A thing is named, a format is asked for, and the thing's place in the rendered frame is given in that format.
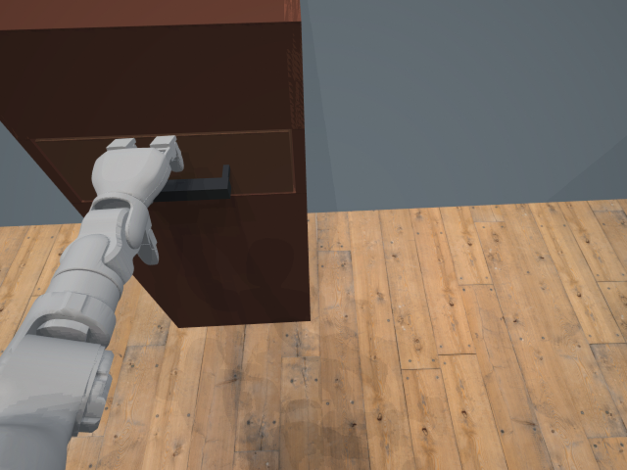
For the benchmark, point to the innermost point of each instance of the drawer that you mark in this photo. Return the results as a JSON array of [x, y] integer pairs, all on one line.
[[260, 160]]

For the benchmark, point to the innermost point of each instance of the cabinet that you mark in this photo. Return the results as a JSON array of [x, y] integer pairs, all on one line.
[[82, 68]]

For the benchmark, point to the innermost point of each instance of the handle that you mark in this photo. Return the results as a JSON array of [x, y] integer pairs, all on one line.
[[197, 189]]

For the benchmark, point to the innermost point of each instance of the left robot forearm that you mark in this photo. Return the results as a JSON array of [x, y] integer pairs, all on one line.
[[84, 292]]

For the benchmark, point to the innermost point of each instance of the robot left hand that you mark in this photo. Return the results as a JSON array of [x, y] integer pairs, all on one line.
[[141, 173]]

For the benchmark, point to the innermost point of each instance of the left robot upper arm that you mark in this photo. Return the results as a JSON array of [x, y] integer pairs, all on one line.
[[50, 390]]

